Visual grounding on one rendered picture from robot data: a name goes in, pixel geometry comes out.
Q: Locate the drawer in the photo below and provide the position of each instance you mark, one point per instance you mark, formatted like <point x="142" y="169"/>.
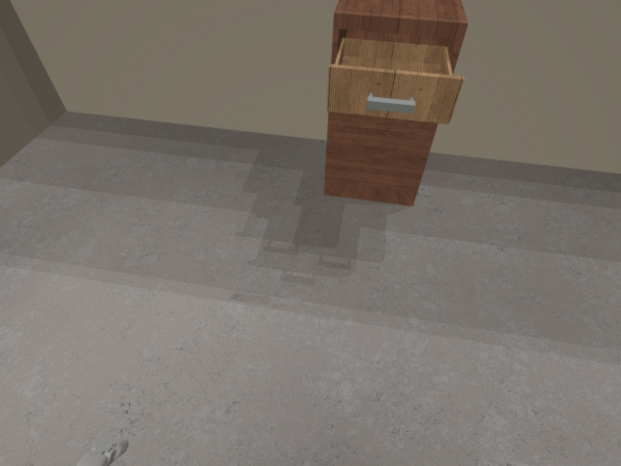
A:
<point x="395" y="71"/>

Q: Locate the robot left hand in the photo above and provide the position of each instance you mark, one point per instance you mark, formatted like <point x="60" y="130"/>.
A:
<point x="104" y="454"/>

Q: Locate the handle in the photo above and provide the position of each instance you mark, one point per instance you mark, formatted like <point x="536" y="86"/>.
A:
<point x="390" y="105"/>

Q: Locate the cabinet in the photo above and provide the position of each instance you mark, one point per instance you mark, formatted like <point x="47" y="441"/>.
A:
<point x="378" y="158"/>

